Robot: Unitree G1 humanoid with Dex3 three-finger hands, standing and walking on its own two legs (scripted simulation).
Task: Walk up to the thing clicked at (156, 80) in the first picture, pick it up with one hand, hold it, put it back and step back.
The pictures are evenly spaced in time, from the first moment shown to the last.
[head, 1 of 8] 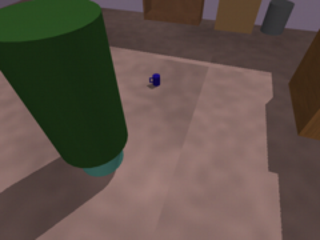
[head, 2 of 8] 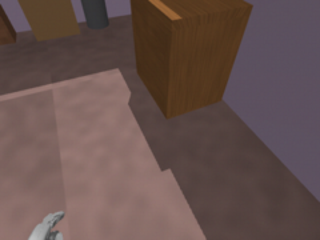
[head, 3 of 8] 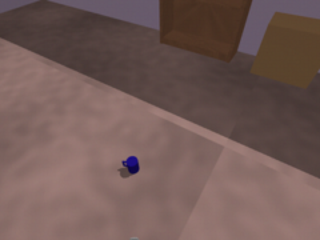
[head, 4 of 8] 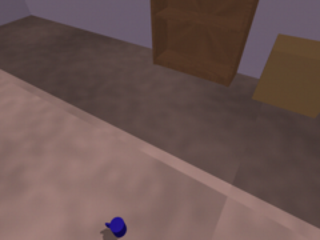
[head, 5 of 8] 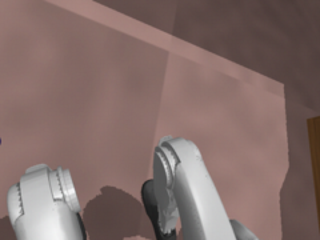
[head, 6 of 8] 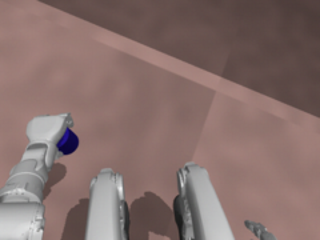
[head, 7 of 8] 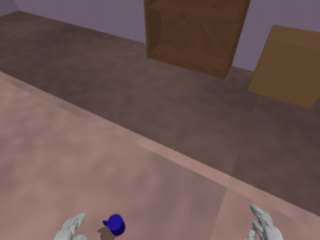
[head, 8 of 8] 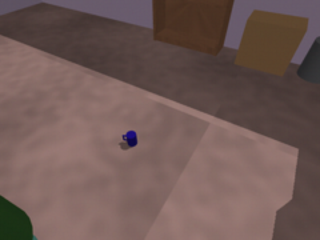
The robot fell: no
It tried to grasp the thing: yes
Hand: left
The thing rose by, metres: 0.64
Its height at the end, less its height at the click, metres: +0.00
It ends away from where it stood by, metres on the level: 0.02
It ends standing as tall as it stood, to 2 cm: yes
